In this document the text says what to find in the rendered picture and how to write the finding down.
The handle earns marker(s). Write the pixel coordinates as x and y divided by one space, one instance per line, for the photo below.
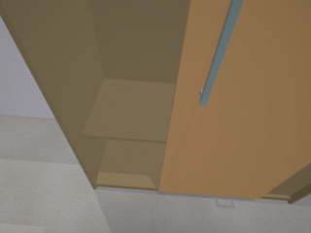
230 20

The wardrobe door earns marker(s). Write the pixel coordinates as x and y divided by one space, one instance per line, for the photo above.
255 130
299 180

